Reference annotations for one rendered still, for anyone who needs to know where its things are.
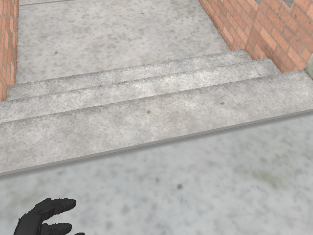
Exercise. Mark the robot left hand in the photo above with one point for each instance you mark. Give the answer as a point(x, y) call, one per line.
point(31, 222)

